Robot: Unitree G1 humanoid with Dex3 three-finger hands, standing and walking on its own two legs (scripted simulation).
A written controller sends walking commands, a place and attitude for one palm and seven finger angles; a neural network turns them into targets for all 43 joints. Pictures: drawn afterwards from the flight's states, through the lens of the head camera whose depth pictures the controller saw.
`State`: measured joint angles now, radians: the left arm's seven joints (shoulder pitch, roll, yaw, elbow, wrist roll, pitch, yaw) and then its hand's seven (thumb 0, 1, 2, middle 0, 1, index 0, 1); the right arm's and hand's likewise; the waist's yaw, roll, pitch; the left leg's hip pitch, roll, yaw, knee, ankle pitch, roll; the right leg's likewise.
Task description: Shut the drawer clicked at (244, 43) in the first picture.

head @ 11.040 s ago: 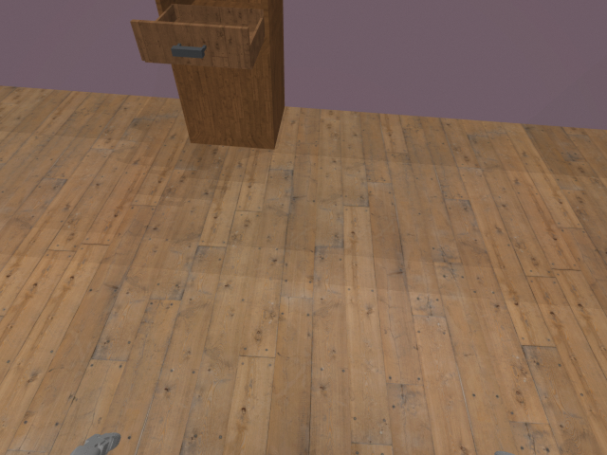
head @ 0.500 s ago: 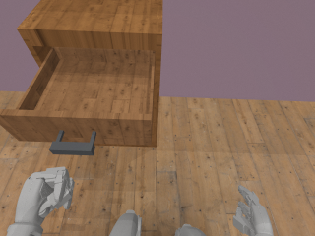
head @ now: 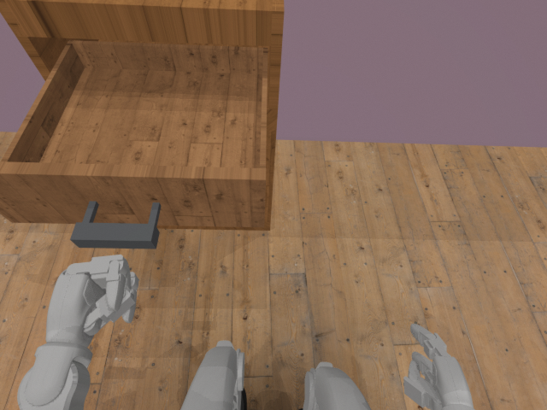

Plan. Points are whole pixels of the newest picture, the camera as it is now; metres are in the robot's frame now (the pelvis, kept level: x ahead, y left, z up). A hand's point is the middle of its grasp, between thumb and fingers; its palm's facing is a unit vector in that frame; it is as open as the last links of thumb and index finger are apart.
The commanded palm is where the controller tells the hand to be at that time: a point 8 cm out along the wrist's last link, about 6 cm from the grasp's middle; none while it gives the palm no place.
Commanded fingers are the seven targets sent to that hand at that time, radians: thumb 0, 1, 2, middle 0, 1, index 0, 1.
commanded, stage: bring the fist close to the handle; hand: left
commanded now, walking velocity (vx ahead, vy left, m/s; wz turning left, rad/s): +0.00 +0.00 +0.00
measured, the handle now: (120, 221) +0.37 +0.25 +0.02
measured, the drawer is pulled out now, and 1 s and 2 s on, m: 0.30 0.29 0.16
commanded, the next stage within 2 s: push the drawer shut in 0.50 s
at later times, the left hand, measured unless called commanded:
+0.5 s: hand (136, 289) +0.27 +0.20 +0.02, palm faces +0.04 -1.00 -0.05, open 3.3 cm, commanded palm +0.25 +0.25 +0.02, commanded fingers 0.00 0.90 0.90 -1.40 -1.60 -1.40 -1.60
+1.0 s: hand (134, 273) +0.29 +0.21 +0.01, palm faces +0.05 -1.00 -0.07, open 2.9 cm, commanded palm +0.30 +0.26 +0.02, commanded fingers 0.00 0.90 0.90 -1.40 -1.60 -1.40 -1.60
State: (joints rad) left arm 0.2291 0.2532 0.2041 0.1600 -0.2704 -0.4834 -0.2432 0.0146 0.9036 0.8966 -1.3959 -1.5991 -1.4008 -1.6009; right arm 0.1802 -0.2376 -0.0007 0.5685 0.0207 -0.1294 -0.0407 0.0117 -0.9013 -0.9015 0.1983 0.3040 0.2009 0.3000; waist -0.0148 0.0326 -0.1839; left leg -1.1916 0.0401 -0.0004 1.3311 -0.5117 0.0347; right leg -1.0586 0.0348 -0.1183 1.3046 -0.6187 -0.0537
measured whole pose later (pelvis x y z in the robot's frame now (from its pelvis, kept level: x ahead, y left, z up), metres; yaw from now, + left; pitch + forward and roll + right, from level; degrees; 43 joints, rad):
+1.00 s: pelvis +0.00 +0.00 -0.01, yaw +0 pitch +23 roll -4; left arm 0.05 0.28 0.21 0.28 -0.24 -0.47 -0.22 -0.03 0.83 0.93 -1.40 -1.60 -1.40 -1.60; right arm 0.18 -0.26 0.01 0.58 0.02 -0.06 -0.05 0.01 -0.90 -0.90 0.20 0.30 0.20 0.30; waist -0.01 0.03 -0.19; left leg -1.26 0.04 -0.01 1.37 -0.52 0.04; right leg -1.12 0.03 -0.13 1.34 -0.62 -0.05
